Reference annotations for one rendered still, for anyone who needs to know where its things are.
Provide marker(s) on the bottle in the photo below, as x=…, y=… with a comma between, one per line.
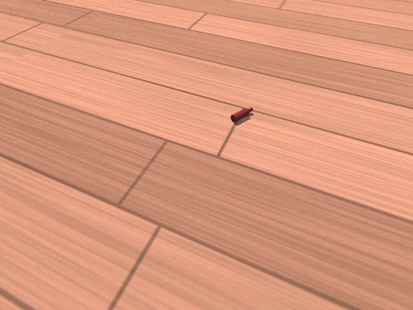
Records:
x=241, y=114

